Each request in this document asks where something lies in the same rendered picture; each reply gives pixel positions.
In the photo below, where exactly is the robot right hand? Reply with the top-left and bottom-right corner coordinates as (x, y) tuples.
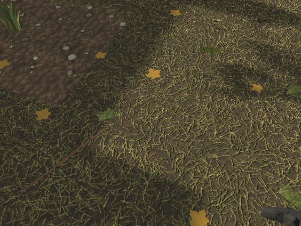
(261, 206), (301, 226)

